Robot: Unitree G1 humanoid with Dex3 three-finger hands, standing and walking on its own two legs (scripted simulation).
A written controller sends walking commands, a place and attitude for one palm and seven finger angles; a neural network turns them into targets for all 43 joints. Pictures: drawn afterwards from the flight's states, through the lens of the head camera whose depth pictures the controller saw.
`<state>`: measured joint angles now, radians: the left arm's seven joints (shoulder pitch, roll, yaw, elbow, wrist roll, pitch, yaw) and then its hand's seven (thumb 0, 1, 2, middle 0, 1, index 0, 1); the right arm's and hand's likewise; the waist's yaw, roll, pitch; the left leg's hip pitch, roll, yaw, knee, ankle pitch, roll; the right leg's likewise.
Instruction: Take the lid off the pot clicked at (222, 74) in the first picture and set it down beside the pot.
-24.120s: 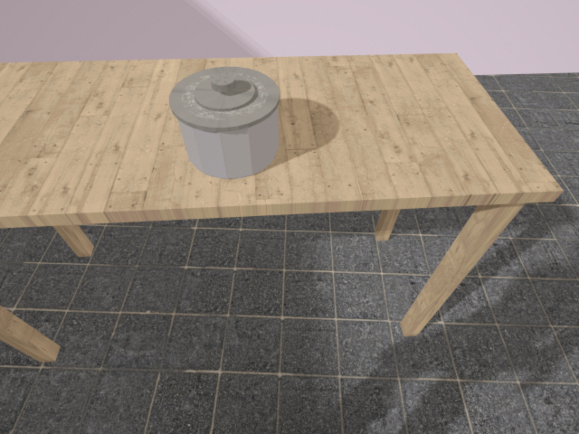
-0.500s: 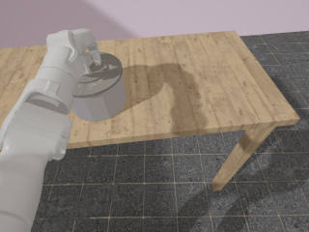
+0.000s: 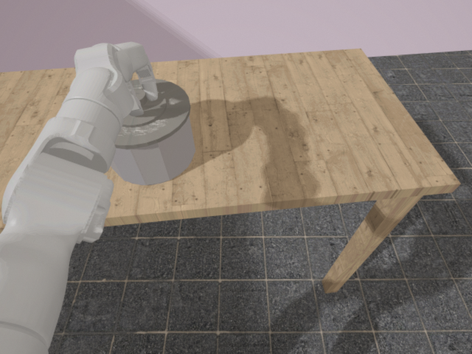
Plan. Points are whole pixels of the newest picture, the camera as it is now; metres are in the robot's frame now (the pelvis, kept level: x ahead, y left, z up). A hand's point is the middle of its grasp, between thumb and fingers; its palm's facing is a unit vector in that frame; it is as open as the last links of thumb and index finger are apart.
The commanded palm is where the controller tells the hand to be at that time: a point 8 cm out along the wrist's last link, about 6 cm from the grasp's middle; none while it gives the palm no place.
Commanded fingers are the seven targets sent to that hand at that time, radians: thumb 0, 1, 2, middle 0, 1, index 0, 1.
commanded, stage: close the fingers and squeeze the knob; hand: left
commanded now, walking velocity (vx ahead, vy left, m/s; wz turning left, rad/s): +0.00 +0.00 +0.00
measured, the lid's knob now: (134, 98) +0.52 +0.15 +0.16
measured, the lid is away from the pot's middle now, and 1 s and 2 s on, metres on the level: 0.00 0.01 0.01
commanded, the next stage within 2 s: lift the lid straight up in 0.38 s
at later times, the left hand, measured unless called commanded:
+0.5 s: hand (130, 97) +0.49 +0.14 +0.19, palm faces -0.38 -0.12 -0.92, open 6.7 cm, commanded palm +0.49 +0.14 +0.24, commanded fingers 0.00 0.81 0.79 -0.82 -1.10 -0.90 -1.08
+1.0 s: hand (123, 90) +0.48 +0.15 +0.20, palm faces -0.38 -0.15 -0.91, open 6.6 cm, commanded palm +0.49 +0.15 +0.28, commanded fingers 0.00 0.81 0.80 -0.83 -1.10 -0.90 -1.08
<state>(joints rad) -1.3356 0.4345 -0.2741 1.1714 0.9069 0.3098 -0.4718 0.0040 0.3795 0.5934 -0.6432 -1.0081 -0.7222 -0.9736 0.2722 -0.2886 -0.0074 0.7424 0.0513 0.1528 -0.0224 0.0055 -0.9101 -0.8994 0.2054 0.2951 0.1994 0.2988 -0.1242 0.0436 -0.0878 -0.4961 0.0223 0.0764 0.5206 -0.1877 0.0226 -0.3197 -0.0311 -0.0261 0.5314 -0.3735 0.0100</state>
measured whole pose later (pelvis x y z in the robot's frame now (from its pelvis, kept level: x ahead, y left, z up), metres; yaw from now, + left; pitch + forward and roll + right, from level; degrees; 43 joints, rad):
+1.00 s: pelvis +0.00 +0.00 +0.00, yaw +0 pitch +8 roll +0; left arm -1.35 0.45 -0.25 1.17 0.91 0.31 -0.51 0.01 0.38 0.60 -0.64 -1.00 -0.72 -0.97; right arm 0.26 -0.28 -0.01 0.75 0.05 0.09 -0.03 0.01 -0.91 -0.90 0.21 0.30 0.20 0.30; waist -0.12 0.05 -0.08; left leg -0.47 0.02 0.07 0.49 -0.17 0.02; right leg -0.29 -0.03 -0.03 0.51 -0.36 0.01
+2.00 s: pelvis +0.00 +0.00 +0.00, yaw +0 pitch +9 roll +0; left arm -1.56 0.48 -0.26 1.22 0.95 0.38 -0.55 0.03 0.38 0.61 -0.63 -0.99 -0.74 -0.98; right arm 0.28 -0.29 -0.01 0.77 0.05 0.03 -0.02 0.01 -0.91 -0.90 0.20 0.30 0.20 0.30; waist -0.12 0.05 -0.10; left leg -0.47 0.02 0.07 0.46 -0.15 0.02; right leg -0.30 -0.03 -0.03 0.49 -0.35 0.01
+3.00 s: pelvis -0.01 +0.00 +0.00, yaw +1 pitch +9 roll +0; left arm -1.54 0.62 -0.28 1.13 1.00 0.35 -0.58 0.05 0.38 0.61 -0.63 -0.99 -0.75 -0.98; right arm 0.28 -0.29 -0.01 0.75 0.07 0.07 -0.03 0.01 -0.91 -0.90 0.20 0.30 0.20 0.30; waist -0.11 0.04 -0.09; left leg -0.47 0.02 0.06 0.48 -0.16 0.02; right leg -0.29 -0.03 -0.03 0.48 -0.34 0.01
